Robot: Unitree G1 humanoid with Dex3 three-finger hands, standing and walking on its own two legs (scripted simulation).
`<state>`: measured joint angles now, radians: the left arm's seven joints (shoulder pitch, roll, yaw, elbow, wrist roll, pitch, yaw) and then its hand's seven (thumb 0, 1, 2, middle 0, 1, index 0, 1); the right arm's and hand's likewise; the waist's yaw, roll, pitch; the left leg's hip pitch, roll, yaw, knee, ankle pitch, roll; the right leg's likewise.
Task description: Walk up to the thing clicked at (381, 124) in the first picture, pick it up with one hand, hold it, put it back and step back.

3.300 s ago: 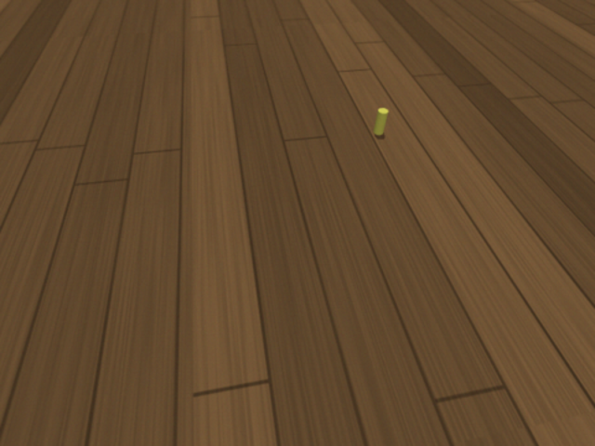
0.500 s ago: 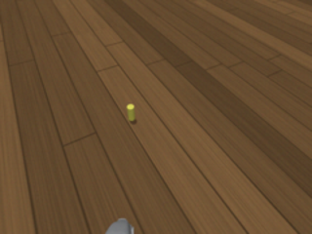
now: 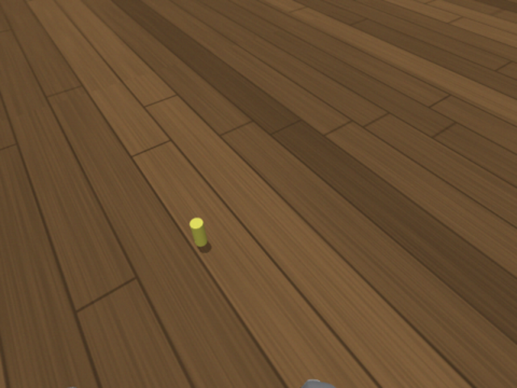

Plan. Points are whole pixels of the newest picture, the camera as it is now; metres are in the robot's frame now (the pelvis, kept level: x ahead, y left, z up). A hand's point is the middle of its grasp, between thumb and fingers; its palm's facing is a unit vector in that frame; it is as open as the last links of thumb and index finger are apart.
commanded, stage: walk up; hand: left
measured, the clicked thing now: (198, 232) +0.84 +0.25 -0.69
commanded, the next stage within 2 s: none
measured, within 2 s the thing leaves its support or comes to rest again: neither
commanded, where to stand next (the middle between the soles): +0.50 +0.03 m, yaw +3 degrees
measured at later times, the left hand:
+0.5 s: hand (81, 374) +0.19 +0.31 -0.15, palm faces +0.04 -0.93 -0.36, open 7.4 cm
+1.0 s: hand (123, 249) +0.42 +0.29 -0.12, palm faces -0.03 -0.92 -0.40, open 7.4 cm
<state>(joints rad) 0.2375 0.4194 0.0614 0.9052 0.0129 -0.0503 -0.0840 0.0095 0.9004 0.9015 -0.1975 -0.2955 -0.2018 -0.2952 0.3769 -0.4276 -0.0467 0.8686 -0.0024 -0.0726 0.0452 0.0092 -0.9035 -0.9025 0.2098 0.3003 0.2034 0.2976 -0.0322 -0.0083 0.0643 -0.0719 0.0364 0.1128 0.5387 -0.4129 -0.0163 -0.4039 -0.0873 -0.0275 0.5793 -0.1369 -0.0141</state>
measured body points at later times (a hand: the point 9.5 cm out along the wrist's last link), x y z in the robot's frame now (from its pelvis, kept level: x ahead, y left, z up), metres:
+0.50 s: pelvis +0.18 +0.03 +0.00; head +0.19 +0.05 +0.44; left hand +0.18 +0.36 -0.13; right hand +0.27 -0.30 -0.10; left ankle +0.26 +0.14 -0.73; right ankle +0.11 -0.13 -0.72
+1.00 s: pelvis +0.33 +0.01 +0.00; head +0.35 -0.01 +0.45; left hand +0.42 +0.34 -0.10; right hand +0.36 -0.31 -0.13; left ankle +0.27 +0.14 -0.72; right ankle +0.43 -0.10 -0.73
